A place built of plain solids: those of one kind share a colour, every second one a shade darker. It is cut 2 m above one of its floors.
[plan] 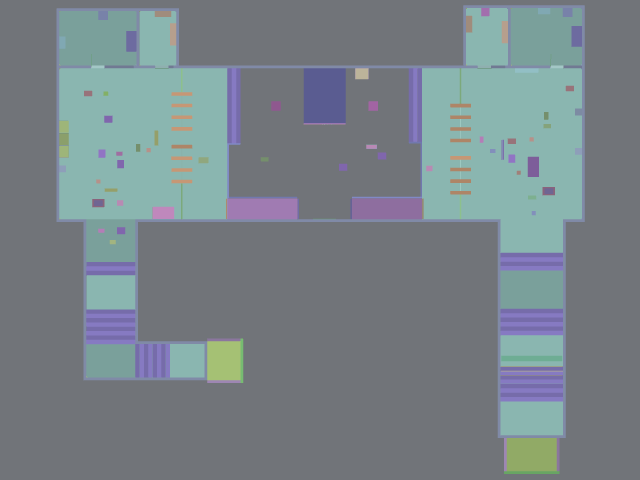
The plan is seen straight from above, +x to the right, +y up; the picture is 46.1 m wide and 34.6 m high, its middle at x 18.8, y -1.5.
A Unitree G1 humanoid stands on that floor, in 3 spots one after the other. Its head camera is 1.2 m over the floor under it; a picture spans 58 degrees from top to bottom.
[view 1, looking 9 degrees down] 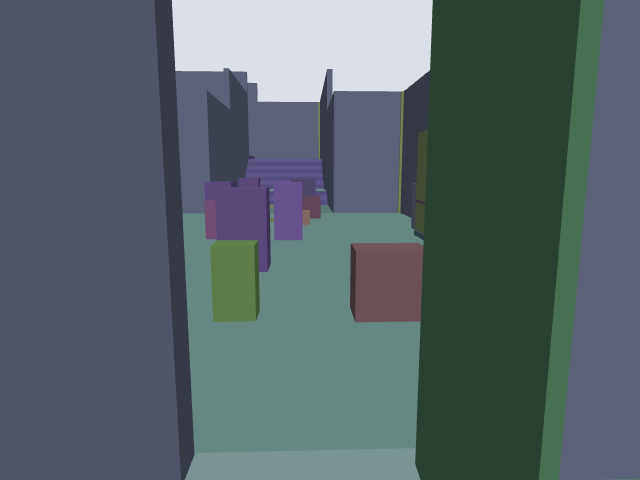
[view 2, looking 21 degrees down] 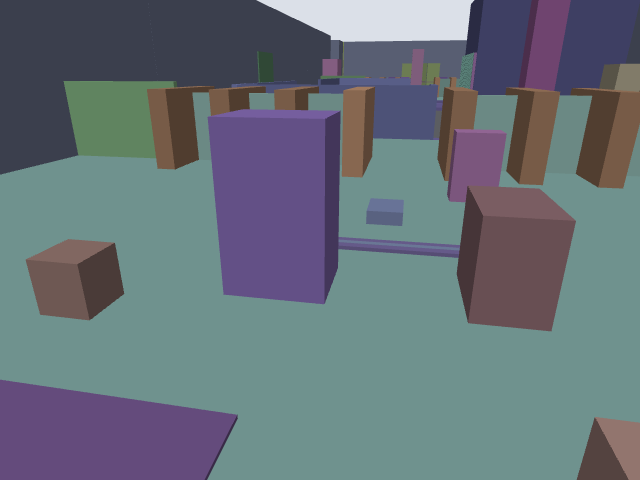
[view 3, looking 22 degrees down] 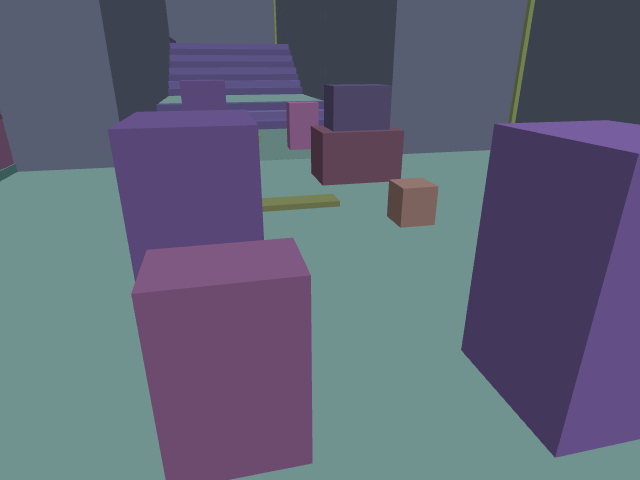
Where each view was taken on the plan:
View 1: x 2.79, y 12.58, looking -92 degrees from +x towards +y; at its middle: raised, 7.68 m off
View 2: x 34.97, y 5.04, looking -169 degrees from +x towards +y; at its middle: board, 2.28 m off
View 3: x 4.32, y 5.87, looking -103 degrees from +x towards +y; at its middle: raised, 3.20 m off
